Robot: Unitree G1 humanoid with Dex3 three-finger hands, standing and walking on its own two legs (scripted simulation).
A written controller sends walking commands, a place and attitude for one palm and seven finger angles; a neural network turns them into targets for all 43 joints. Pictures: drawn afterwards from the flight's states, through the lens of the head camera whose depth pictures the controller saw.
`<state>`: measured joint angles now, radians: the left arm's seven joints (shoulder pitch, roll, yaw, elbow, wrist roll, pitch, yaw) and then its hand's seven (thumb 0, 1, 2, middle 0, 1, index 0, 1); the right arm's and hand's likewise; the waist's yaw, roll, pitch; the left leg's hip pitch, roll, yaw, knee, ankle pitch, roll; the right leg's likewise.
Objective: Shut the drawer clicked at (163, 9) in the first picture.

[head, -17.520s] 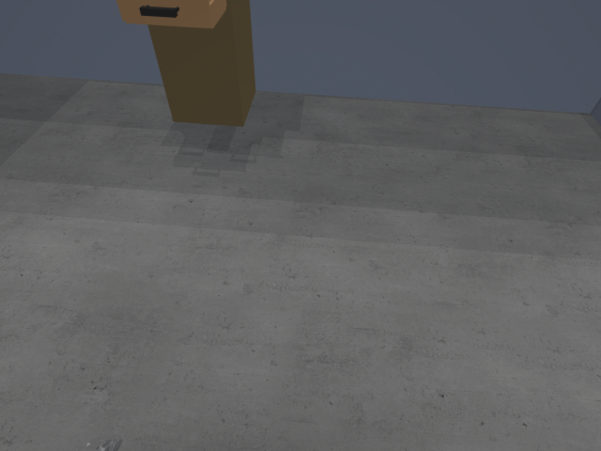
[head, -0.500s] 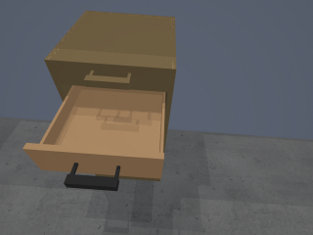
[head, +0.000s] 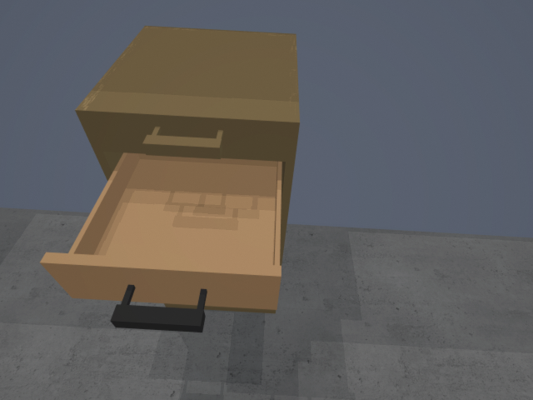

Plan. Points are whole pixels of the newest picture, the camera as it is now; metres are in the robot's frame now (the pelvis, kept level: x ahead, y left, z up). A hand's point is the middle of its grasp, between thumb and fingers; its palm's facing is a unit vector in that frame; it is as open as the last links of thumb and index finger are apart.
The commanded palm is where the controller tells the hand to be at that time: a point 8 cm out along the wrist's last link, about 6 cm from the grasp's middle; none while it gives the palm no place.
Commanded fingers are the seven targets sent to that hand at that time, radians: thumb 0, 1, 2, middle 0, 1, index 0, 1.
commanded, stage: look again from close up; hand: left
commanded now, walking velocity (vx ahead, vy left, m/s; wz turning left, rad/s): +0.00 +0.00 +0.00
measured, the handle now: (163, 305) +0.27 +0.19 -0.05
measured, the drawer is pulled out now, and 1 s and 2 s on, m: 0.28 0.23 0.23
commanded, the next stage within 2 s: raise the hand and make a fist in 0.32 s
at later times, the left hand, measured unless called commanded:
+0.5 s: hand out of the picture +0.01 +0.16 -0.15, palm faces +0.14 -0.96 -0.23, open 7.2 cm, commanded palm +0.08 +0.20 -0.07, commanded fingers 0.00 0.90 0.90 -0.30 -0.41 -0.30 -0.41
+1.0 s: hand out of the picture +0.10 +0.14 -0.02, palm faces +0.05 -0.99 -0.08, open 5.1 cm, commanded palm +0.08 +0.20 -0.03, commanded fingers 0.00 0.90 0.90 -0.80 -0.95 -0.80 -0.95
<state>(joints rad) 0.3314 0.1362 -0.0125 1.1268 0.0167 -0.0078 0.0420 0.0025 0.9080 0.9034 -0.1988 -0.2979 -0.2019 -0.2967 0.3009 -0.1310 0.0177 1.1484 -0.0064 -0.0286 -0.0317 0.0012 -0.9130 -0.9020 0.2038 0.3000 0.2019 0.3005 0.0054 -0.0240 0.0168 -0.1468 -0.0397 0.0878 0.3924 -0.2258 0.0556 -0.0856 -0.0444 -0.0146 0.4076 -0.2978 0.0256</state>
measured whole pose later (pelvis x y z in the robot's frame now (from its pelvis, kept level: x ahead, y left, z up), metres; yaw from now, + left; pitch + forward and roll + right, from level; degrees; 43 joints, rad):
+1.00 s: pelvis -0.07 -0.06 -0.09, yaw +4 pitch +10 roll -1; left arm 0.44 0.23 0.15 -0.02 -0.27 -0.51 -0.32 0.01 0.90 0.90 -0.61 -0.74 -0.61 -0.74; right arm 0.10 -0.21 0.00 0.54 0.03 -0.26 -0.05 0.01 -0.91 -0.90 0.20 0.30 0.20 0.30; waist 0.05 0.02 -0.11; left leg -0.88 0.04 -0.05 1.14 -0.43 -0.03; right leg -0.76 0.01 -0.15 1.14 -0.55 -0.08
